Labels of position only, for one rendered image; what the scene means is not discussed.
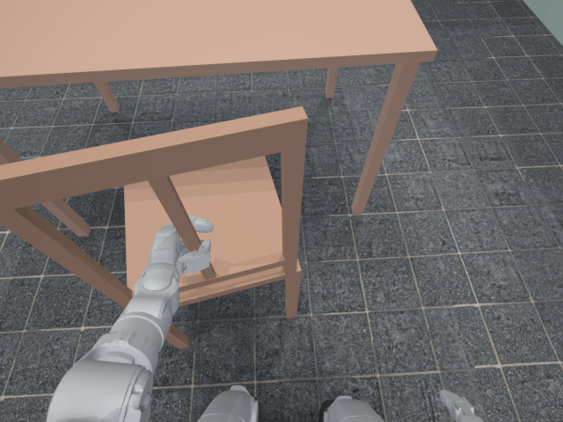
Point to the robot left forearm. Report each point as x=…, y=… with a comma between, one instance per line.
x=140, y=331

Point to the left robot hand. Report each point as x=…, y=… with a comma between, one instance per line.
x=167, y=247

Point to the robot right thigh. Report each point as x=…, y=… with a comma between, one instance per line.
x=351, y=410

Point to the table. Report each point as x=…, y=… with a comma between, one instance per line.
x=51, y=42

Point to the left robot upper arm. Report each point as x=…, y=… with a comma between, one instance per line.
x=104, y=391

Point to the right robot hand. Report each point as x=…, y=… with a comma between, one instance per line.
x=460, y=408

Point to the robot thigh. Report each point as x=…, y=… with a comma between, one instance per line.
x=351, y=410
x=231, y=406

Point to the robot left thigh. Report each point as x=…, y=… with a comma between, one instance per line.
x=231, y=406

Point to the chair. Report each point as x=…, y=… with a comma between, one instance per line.
x=217, y=172

